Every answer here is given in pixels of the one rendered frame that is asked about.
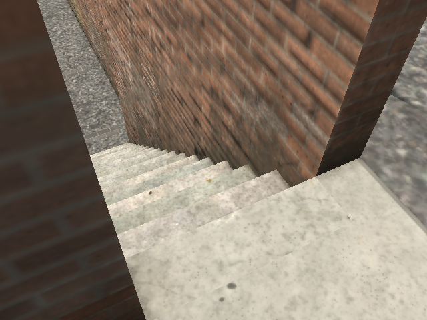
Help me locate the stairs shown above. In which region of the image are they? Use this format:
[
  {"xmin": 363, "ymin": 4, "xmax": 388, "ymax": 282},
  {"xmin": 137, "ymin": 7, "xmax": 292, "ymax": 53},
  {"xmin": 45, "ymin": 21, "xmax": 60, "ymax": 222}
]
[{"xmin": 90, "ymin": 143, "xmax": 290, "ymax": 259}]

